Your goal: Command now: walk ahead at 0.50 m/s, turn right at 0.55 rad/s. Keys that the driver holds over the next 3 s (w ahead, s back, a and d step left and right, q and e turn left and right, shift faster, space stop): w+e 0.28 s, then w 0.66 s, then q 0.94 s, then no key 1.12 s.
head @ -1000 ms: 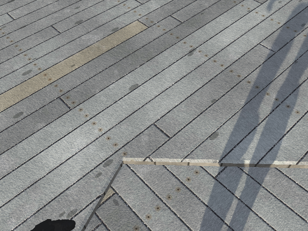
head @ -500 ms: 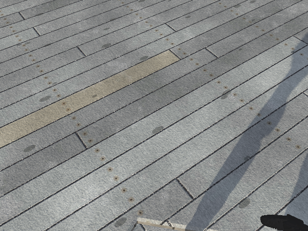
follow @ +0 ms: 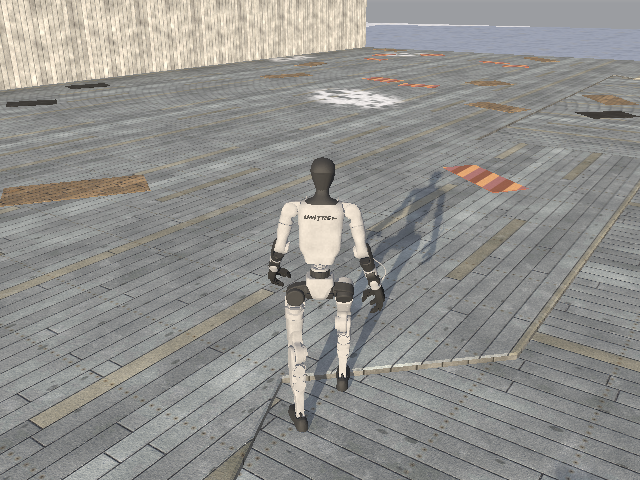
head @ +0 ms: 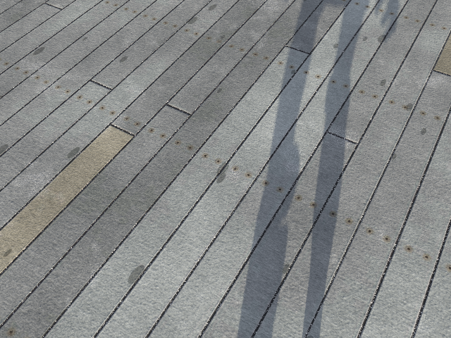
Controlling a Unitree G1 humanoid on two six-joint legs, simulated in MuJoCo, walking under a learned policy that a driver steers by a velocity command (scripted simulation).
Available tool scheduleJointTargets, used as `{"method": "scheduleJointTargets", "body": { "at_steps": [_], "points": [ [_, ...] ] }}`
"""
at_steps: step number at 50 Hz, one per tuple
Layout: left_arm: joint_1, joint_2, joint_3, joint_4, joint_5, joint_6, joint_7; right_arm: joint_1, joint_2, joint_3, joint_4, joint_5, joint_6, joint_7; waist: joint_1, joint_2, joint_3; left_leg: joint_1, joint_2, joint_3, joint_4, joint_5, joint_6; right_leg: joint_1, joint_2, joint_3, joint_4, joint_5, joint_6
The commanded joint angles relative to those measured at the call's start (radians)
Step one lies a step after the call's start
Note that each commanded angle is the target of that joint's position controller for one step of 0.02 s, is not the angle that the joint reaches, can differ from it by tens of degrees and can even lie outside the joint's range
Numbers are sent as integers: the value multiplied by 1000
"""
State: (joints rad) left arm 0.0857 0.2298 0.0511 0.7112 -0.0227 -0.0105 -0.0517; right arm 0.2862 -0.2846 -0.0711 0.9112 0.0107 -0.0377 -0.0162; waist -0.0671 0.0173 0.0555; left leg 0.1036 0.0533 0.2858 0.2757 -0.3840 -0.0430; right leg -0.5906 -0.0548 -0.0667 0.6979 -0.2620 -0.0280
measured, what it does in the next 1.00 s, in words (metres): climbs, turning right: left foot, then right foot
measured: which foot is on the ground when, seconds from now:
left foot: down 0.00-0.06, up 0.08-0.46, down 0.48-1.00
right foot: down 0.00-0.46, up 0.48-0.96, down 0.98-1.00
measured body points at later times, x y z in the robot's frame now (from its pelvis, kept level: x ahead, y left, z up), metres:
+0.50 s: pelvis +0.25 -0.01 +0.01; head +0.25 +0.00 +0.46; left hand +0.45 +0.22 -0.09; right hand +0.30 -0.31 -0.08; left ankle +0.35 +0.08 -0.69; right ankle +0.13 -0.11 -0.68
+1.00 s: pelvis +0.48 -0.12 +0.03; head +0.51 -0.13 +0.48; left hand +0.77 +0.03 -0.04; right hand +0.36 -0.37 -0.11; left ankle +0.36 +0.07 -0.68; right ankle +0.57 -0.25 -0.69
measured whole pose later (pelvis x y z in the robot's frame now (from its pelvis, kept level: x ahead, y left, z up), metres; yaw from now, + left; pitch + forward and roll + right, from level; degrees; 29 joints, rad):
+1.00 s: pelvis +0.48 -0.12 +0.03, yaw -16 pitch +2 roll +1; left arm 0.01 0.23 0.06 0.69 0.00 -0.08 -0.04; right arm 0.41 -0.26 -0.05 1.00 0.01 -0.05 -0.01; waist -0.08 0.00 0.03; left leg 0.03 0.07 0.06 0.47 -0.44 -0.04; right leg -0.47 -0.02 -0.05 0.52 -0.06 -0.05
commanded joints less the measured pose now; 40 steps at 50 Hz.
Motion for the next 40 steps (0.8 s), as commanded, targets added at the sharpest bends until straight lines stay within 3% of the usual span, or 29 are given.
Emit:
{"method": "scheduleJointTargets", "body": {
  "at_steps": [1,2,3,4,5,6,7,8,10,13,14,16,20,21,22,23,24,25,26,27,28,29,30,31,33,36,40],
  "points": [
    [34,134,56,-82,-6,-10,-11,82,-215,-43,-29,14,15,-13,73,58,-148,27,221,-51,326,1282,128,251,128,-123,-103,68,-74],
    [152,166,82,-48,-8,-2,-8,80,-220,-39,-23,28,10,-10,141,42,-232,-110,199,-43,494,1221,94,529,148,-112,-201,211,-109],
    [273,218,112,-11,-14,14,4,62,-191,-25,-42,17,-8,1,206,-8,-287,-460,150,-69,753,892,39,905,66,50,-213,268,-179],
    [348,269,118,24,-31,16,27,20,-95,5,-88,-28,-36,29,184,-132,-359,-789,50,-168,1022,-148,9,1151,-163,395,-224,194,-282],
    [440,240,106,29,13,0,31,-99,-89,7,-128,11,-66,42,240,-62,-483,-851,20,-324,1110,-175,38,1142,-265,609,-315,62,-326],
    [356,210,92,10,28,-21,27,-198,-118,-3,-161,43,-78,41,227,5,-337,-896,52,-348,1034,-95,62,1013,-247,559,-382,61,-275],
    [251,180,80,-4,18,-37,27,-229,-121,-5,-172,36,-83,36,176,6,-225,-876,79,-352,946,-40,70,859,-209,479,-402,84,-244],
    [170,157,70,-21,16,-45,30,-207,-117,-8,-154,22,-78,31,128,-16,-164,-815,94,-344,898,-22,65,720,-171,413,-423,93,-228],
    [104,138,58,-49,26,-45,37,-124,-102,-13,-128,15,-55,41,57,-46,-118,-709,85,-329,888,19,39,526,-132,362,-477,65,-226],
    [92,171,62,-63,19,-40,54,-153,-86,-9,-144,-11,-32,47,30,-71,-68,-711,56,-298,795,120,-18,383,-105,307,-516,54,-220],
    [89,186,65,-63,16,-35,60,-192,-61,3,-158,-13,-28,44,31,-98,-48,-674,36,-269,692,111,-30,318,-83,271,-526,55,-211],
    [91,192,65,-62,28,-41,65,-202,-67,2,-148,-9,-26,46,25,-143,-92,-569,10,-232,621,192,-43,314,-65,229,-511,99,-188],
    [81,174,62,-35,15,-52,53,-167,-113,-22,-133,10,-21,42,-10,-178,-83,-453,25,-228,535,185,-22,352,-120,246,-468,77,-154],
    [62,168,61,-30,19,-50,52,-104,-125,-33,-115,15,-21,39,-47,-187,-83,-389,17,-214,512,160,-10,344,-126,244,-416,105,-143],
    [26,157,58,-31,25,-47,55,26,-140,-50,-71,13,-21,33,-118,-179,-112,-252,-20,-176,463,140,6,308,-96,210,-278,216,-119],
    [7,117,48,-36,36,-45,60,229,-166,-69,9,-6,-23,30,-201,-55,-167,-75,-55,-165,386,89,17,251,-3,134,61,291,-75],
    [8,-4,12,-46,42,-48,58,306,-153,-51,42,-25,-31,38,-187,200,-117,-33,83,-439,294,-18,81,9,117,134,519,-245,-12],
    [240,-74,3,-57,-31,-65,43,153,-152,-24,1,-52,-49,55,36,404,-115,-93,275,-1115,-61,-326,268,-236,216,288,737,-333,-50],
    [218,66,26,-53,-70,-76,36,-16,-141,-21,-63,-19,-64,63,76,219,-1,-220,378,-1191,-172,-571,325,-294,118,280,806,-223,-80],
    [124,129,35,-76,-48,-74,38,-76,-100,-7,-79,-1,-69,59,75,86,52,-332,368,-1047,-159,-527,310,-268,54,236,759,-124,-94],
    [92,129,36,-77,-10,-65,46,-90,-100,-3,-68,-7,-73,58,87,-8,47,-393,317,-915,-134,-414,268,-210,10,218,710,-69,-88],
    [96,121,39,-78,10,-58,49,-104,-104,-1,-53,-19,-76,51,112,28,27,-425,253,-783,-124,-313,233,-152,-25,209,624,-23,-73],
    [104,126,42,-69,8,-48,50,-98,-101,1,-47,-25,-78,41,110,83,18,-426,199,-672,-135,-228,219,-108,-42,183,561,11,-52],
    [77,110,37,-69,8,-44,52,-61,-84,5,-32,-23,-81,28,84,92,14,-403,176,-598,-151,-125,222,-100,-45,160,514,45,-30],
    [21,87,29,-77,10,-42,54,30,-71,10,-3,-16,-86,12,42,50,-7,-299,163,-505,-156,79,236,-134,-54,129,391,126,-4],
    [-60,52,20,-97,8,-53,48,110,-93,8,18,-11,-81,2,1,27,-44,-138,173,-431,-153,267,233,-173,-55,103,193,208,20],
    [-141,32,15,-102,-2,-56,29,148,-107,8,29,-4,-61,1,-40,78,-2,-114,162,-339,-162,320,219,-94,-20,48,-31,282,41]
  ]
}}
Next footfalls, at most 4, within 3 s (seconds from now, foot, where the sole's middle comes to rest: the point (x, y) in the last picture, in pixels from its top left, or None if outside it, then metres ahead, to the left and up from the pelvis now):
0.48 left None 0.39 0.07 -0.73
0.98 right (319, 273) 0.60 -0.27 -0.73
1.50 left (246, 246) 0.71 -0.06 -0.73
1.94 right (320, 236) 0.72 -0.30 -0.73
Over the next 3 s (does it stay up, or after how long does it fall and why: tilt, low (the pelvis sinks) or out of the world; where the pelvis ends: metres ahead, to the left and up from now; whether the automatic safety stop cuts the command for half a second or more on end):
stays up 0.63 -0.17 0.05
